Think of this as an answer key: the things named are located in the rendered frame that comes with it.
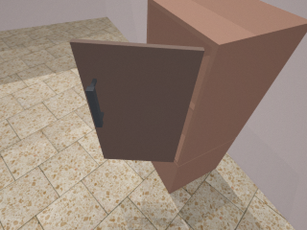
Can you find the cupboard door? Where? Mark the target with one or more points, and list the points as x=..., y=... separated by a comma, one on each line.
x=144, y=91

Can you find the handle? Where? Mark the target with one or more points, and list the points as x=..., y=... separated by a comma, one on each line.
x=91, y=94

